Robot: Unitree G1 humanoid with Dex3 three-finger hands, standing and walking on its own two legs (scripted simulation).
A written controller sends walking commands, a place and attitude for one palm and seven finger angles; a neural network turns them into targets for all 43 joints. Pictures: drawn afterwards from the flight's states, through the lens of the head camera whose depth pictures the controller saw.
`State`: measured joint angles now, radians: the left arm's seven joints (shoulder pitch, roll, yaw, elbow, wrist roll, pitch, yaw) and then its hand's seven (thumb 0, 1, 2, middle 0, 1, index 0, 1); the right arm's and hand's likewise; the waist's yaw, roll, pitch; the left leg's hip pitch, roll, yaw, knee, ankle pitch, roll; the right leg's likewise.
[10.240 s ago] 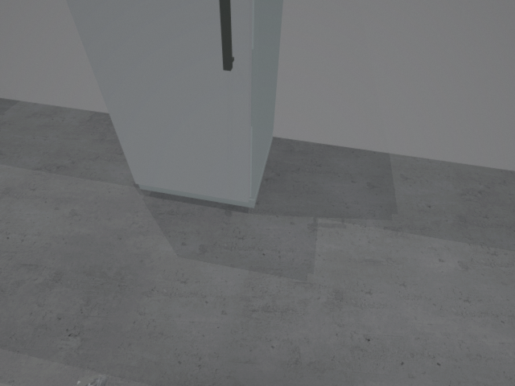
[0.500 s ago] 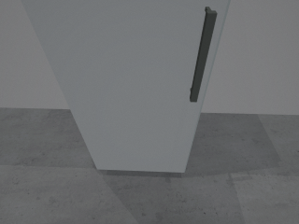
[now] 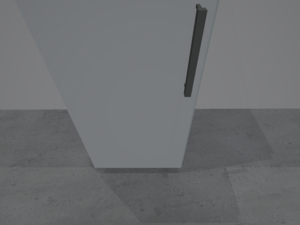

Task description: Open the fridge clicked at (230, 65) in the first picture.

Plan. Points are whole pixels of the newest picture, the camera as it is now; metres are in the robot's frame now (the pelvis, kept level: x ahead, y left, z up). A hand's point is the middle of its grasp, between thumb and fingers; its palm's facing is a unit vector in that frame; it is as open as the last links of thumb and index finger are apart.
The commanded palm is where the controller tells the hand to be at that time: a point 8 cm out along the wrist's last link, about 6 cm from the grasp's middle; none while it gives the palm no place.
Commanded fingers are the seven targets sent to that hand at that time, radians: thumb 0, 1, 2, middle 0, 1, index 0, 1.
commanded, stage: look again from close up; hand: right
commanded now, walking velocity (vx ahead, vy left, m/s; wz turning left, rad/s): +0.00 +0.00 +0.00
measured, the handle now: (192, 56) +0.60 -0.12 +0.17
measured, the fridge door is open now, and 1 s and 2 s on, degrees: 0 0 0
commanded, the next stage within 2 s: none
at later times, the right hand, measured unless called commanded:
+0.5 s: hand out of the picture +0.01 -0.20 -0.17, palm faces +0.00 +0.97 -0.23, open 7.4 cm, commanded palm none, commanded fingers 0.00 -0.90 -0.90 0.20 0.30 0.20 0.30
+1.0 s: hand out of the picture +0.03 -0.19 -0.17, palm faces -0.01 +0.98 -0.22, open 7.4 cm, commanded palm none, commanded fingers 0.00 -0.90 -0.90 0.20 0.30 0.20 0.30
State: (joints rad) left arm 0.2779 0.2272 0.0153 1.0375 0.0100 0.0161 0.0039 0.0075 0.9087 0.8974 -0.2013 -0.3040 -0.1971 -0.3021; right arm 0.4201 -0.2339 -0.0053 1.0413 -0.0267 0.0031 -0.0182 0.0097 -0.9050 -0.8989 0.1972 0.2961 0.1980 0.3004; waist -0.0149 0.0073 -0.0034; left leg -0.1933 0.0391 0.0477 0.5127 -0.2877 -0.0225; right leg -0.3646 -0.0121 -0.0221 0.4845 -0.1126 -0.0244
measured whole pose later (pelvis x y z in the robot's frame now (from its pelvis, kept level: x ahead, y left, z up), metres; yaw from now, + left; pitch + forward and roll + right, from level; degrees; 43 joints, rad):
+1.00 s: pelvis +0.03 +0.01 +0.01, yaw +0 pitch -2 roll +1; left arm 0.20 0.22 0.00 1.09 0.00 0.00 0.00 0.01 0.91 0.90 -0.20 -0.30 -0.20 -0.30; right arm 0.31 -0.23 0.01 1.07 -0.02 -0.01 -0.02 0.01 -0.90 -0.90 0.20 0.30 0.20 0.30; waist -0.01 0.01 0.02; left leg -0.11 0.04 0.04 0.42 -0.28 -0.03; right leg -0.30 -0.01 -0.01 0.43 -0.11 -0.02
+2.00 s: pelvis +0.05 +0.01 +0.01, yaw +0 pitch -1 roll +0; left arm 0.21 0.19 -0.01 1.12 0.00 0.00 0.02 0.01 0.91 0.90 -0.20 -0.30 -0.20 -0.30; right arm 0.31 -0.20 0.01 1.09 -0.02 -0.01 -0.02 0.01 -0.91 -0.90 0.20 0.30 0.20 0.30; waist -0.01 0.02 0.03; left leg -0.07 0.03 0.04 0.40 -0.30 -0.02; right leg -0.27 -0.01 -0.01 0.43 -0.14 0.00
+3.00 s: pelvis +0.05 +0.01 +0.01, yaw +0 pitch -1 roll +0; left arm 0.24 0.17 -0.01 1.13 0.00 0.00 0.02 0.01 0.91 0.90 -0.20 -0.30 -0.20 -0.30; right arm 0.33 -0.18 0.00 1.11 -0.02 -0.01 -0.02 0.01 -0.91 -0.90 0.20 0.30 0.20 0.30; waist -0.01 0.02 0.03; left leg -0.08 0.04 0.04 0.41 -0.31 -0.03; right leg -0.27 0.00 -0.01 0.43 -0.14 -0.01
